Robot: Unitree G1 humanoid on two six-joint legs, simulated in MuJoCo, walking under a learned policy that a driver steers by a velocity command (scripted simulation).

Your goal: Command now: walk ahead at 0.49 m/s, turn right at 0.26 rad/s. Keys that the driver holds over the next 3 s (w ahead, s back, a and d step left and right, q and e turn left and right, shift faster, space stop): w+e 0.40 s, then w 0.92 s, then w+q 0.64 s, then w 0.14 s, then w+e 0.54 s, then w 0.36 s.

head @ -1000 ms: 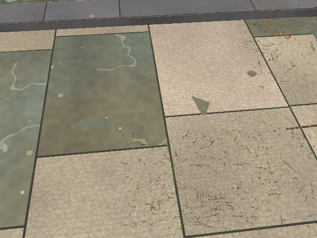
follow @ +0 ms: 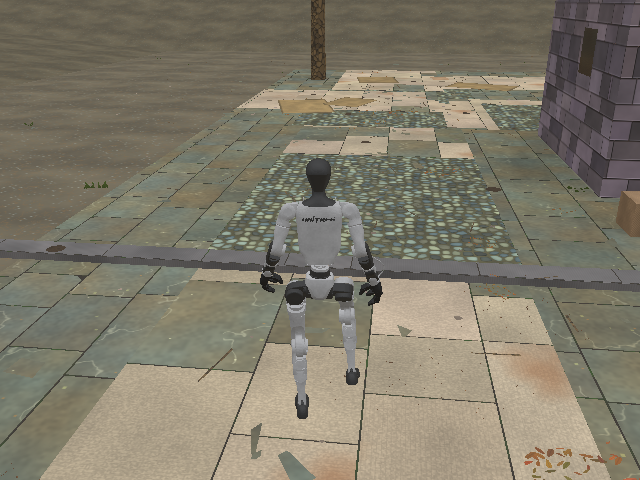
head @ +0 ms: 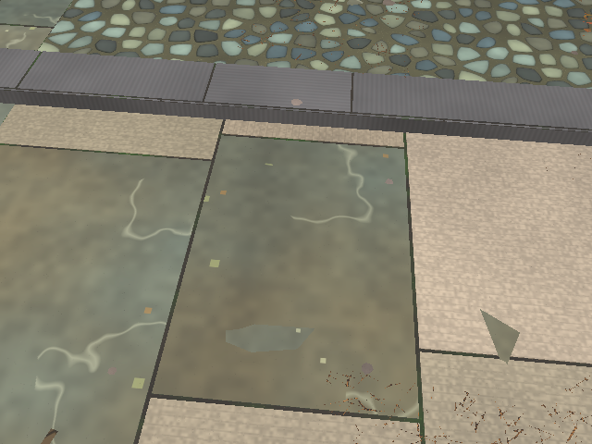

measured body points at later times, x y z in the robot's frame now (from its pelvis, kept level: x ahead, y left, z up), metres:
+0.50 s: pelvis +0.29 -0.08 +0.00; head +0.32 -0.10 +0.45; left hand +0.45 +0.17 -0.11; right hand +0.39 -0.38 -0.10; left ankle +0.42 +0.09 -0.67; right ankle +0.28 -0.14 -0.75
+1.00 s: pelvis +0.59 -0.09 +0.00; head +0.62 -0.08 +0.45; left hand +0.81 +0.12 -0.11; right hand +0.56 -0.36 -0.11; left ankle +0.62 -0.01 -0.75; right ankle +0.59 -0.26 -0.67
